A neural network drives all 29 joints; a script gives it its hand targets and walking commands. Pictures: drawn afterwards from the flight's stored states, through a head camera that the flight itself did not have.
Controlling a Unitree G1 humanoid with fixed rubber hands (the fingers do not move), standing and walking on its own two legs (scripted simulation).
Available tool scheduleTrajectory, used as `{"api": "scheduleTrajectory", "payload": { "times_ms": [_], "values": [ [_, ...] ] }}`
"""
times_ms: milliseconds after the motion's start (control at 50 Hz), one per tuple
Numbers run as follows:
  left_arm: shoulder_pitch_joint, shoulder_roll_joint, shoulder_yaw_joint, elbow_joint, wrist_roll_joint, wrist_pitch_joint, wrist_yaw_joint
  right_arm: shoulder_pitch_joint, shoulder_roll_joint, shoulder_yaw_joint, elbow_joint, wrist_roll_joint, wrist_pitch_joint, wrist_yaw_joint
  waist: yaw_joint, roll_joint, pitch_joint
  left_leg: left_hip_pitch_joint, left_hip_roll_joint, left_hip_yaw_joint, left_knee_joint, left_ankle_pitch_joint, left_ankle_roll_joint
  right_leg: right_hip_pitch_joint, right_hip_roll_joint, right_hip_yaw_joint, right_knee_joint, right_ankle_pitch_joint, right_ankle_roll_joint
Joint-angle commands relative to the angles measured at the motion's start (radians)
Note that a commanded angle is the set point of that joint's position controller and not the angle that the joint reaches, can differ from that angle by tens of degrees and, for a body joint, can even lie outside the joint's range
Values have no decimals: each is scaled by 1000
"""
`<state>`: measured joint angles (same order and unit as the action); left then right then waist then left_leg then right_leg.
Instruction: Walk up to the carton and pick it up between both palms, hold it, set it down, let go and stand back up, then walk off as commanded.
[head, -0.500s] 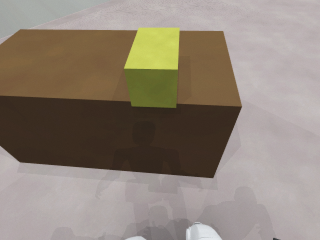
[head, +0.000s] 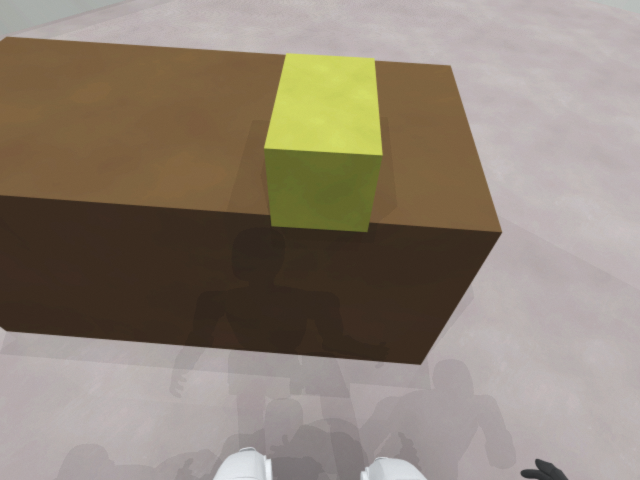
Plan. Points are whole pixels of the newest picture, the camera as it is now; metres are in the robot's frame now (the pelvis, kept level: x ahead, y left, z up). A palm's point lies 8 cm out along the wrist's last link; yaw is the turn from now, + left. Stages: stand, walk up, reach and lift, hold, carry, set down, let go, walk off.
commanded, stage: walk up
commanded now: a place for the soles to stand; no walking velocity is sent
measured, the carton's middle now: (325, 138) +0.70 -0.01 +0.02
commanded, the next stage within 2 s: none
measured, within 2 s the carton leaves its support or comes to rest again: neither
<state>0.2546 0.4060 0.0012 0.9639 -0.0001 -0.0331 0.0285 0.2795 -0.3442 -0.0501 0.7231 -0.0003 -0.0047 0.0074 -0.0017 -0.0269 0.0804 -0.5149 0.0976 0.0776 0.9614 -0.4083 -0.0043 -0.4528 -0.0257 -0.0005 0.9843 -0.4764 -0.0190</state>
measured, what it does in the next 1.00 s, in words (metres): stands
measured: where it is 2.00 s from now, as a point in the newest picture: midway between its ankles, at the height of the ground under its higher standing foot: outside the picture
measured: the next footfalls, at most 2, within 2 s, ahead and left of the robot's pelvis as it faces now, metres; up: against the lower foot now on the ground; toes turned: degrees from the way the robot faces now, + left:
none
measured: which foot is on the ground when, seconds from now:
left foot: down 0.00-1.00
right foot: down 0.00-1.00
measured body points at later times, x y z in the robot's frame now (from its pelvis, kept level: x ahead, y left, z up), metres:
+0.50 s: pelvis +0.01 +0.00 +0.00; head +0.04 +0.00 +0.45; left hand +0.08 +0.32 -0.12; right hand +0.14 -0.30 -0.09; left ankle +0.06 +0.13 -0.68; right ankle +0.02 -0.13 -0.68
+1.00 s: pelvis +0.00 +0.00 +0.00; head +0.02 -0.01 +0.45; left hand +0.08 +0.32 -0.11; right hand +0.13 -0.31 -0.10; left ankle +0.06 +0.13 -0.68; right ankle +0.02 -0.14 -0.68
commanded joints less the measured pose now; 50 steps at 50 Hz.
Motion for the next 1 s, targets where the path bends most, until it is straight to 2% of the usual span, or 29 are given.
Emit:
{"api": "scheduleTrajectory", "payload": {
  "times_ms": [0, 40, 60, 80, 120, 140, 180, 200, 240, 260, 280, 340, 400, 440, 480, 520, 560, 580, 620, 640, 680, 720, 760, 780, 840, 880, 940, 960, 980],
  "values": [
    [99, 249, 100, -14, 18, -50, 8, -142, -285, -80, -29, -5, -26, -27, 36, 152, -119, 4, 115, -167, -196, 34, 91, 106, -27, 67, -290, 164, -45],
    [71, 368, 121, -37, 28, -56, 17, -159, -224, -69, -42, 4, -22, -36, 35, -7, -95, -104, -21, -81, 56, 35, 22, 99, -225, 513, -427, 322, -174],
    [14, 386, 116, -42, 20, -54, 20, -138, -251, -77, -22, 0, -18, -42, 18, -37, -61, -93, -37, -98, 39, -46, 18, 79, -270, 570, -408, 384, -230],
    [-34, 361, 103, -48, 15, -52, 24, -135, -260, -76, -15, 3, -24, -40, 2, 7, -65, -27, -24, -92, -22, 33, 27, 65, -236, 493, -368, 439, -216],
    [-79, 302, 84, -55, 10, -45, 23, -105, -278, -84, 9, 2, -45, -32, -31, 7, -147, 176, 20, -148, -142, 250, 62, -17, -135, 305, -249, 515, -118],
    [-104, 258, 68, -48, 6, -44, 21, -77, -307, -90, 19, -4, -51, -29, -49, 76, -140, 245, 72, -192, -199, 345, 86, -93, -64, 191, -164, 522, -70],
    [-63, 218, 64, -49, -6, -38, 21, -76, -335, -92, 21, -3, -49, -28, -36, 179, -220, 299, 190, -308, -291, 313, 184, -84, -1, 53, -25, 368, -21],
    [-40, 218, 65, -31, -7, -37, 22, -110, -340, -93, 14, 1, -45, -29, -15, 165, -185, 263, 218, -319, -305, 311, 215, -75, 8, 4, 24, 305, -20],
    [-7, 232, 72, -26, -5, -35, 20, -162, -335, -90, -4, 4, -39, -35, 6, 171, -178, 158, 228, -294, -289, 249, 208, -6, -8, 17, -23, 257, -30],
    [9, 229, 75, -19, -1, -39, 18, -181, -324, -81, -7, 0, -33, -36, 26, 156, -140, 115, 173, -235, -257, 253, 165, 9, -9, 45, -93, 296, -43],
    [34, 249, 71, -27, 9, -47, 19, -208, -307, -85, -11, -5, -29, -35, 24, 152, -148, 127, 115, -152, -176, 271, 119, 3, -52, 137, -181, 335, -71],
    [7, 364, 104, -45, 23, -60, 21, -236, -250, -73, -25, 4, -11, -33, 8, -59, -109, -14, -25, -83, 17, 29, 31, 61, -209, 514, -389, 439, -197],
    [-95, 315, 81, -48, 20, -51, 26, -189, -257, -74, 18, -6, -24, -28, -24, -19, -106, 124, -22, -106, -114, 114, 51, -13, -180, 415, -316, 464, -178],
    [-133, 247, 58, -71, 16, -39, 18, -108, -329, -94, 29, -11, -39, -23, -67, 46, -176, 313, 89, -240, -270, 85, 120, -173, -47, 187, -173, 331, -57],
    [-84, 203, 64, -51, 3, -30, 16, -127, -358, -87, 27, -12, -41, -22, -25, 197, -162, 252, 268, -423, -461, -22, 225, -135, 32, -19, 24, 88, -14],
    [-9, 236, 79, -40, 4, -32, 15, -192, -370, -86, 6, -16, -38, -22, 9, 202, -114, 149, 291, -414, -449, -61, 248, -91, 15, -12, 25, -21, -17],
    [66, 247, 87, -16, 13, -44, 10, -259, -348, -85, -8, -15, -28, -23, 50, 216, -98, 48, 224, -286, -387, -96, 171, 28, 5, 0, -107, 49, -35],
    [82, 261, 86, 1, 24, -52, 11, -262, -308, -77, -15, -11, -22, -21, 49, 128, -109, 12, 146, -209, -291, -84, 118, 61, -21, 94, -245, 105, -65],
    [38, 341, 105, -24, 39, -63, 13, -249, -250, -70, -13, -3, -8, -23, 20, -88, -67, -66, -37, -73, -3, -105, 31, 44, -183, 502, -466, 116, -162],
    [-21, 379, 105, -44, 36, -65, 14, -246, -255, -71, -5, 0, -5, -27, 8, -93, -61, -57, -37, -101, 8, -134, 29, 33, -240, 592, -490, 176, -207],
    [-99, 344, 88, -48, 27, -58, 18, -200, -262, -72, 18, -10, -23, -23, -35, -23, -67, 68, -33, -108, -104, -38, 39, -28, -202, 501, -391, 330, -202],
    [-157, 271, 72, -54, 16, -49, 17, -118, -279, -77, 39, -10, -39, -18, -71, 21, -143, 273, 35, -191, -237, 137, 82, -134, -71, 250, -246, 369, -85],
    [-104, 215, 61, -44, 6, -41, 16, -128, -328, -81, 46, -13, -43, -16, -31, 140, -184, 271, 198, -349, -383, 99, 194, -105, 19, 41, -15, 245, -13],
    [-69, 225, 68, -26, 3, -38, 18, -154, -334, -76, 34, -10, -40, -18, -12, 159, -157, 224, 229, -366, -409, 73, 213, -71, 27, -2, -10, 161, -8],
    [10, 239, 77, -5, 8, -46, 15, -245, -316, -69, 12, -10, -30, -21, 29, 176, -122, 110, 186, -267, -357, 52, 178, 7, 5, 40, -117, 169, -35],
    [-6, 273, 83, -20, 19, -53, 10, -250, -290, -69, 5, -4, -17, -22, 10, 68, -85, 80, 63, -142, -220, -32, 79, -13, -53, 221, -299, 189, -90],
    [-85, 328, 89, -42, 27, -54, 15, -211, -265, -71, 15, -8, -11, -19, -26, -79, -83, 78, -51, -111, -89, -75, 44, -39, -158, 476, -416, 182, -169],
    [-102, 330, 86, -46, 27, -54, 17, -207, -262, -70, 29, -19, -14, -18, -25, -35, -101, 120, -41, -131, -122, -53, 50, -65, -179, 484, -406, 161, -180],
    [-121, 319, 80, -59, 26, -53, 15, -193, -267, -75, 29, -13, -18, -18, -33, -42, -103, 170, -18, -124, -160, 2, 53, -84, -149, 404, -383, 198, -141]
  ]
}}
